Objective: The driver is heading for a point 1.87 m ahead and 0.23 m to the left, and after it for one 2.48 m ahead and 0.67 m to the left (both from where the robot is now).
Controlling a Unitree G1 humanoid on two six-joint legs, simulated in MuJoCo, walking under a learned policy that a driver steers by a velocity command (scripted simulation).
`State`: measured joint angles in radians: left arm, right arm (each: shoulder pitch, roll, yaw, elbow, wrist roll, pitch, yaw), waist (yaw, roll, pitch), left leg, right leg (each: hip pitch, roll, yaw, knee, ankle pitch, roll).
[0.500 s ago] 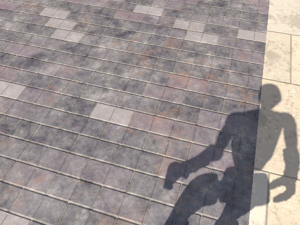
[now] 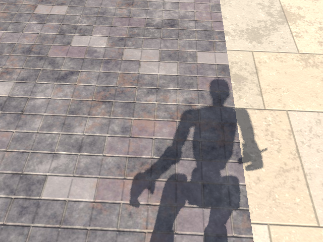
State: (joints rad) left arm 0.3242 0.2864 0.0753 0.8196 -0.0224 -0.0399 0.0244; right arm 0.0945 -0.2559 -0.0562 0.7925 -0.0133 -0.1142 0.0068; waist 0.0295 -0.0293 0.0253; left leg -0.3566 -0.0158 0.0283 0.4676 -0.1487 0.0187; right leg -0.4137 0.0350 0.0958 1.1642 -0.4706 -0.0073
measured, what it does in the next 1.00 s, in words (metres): walks ahead: right foot, then left foot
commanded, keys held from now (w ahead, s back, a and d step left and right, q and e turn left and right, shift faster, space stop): e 0.40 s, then q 0.60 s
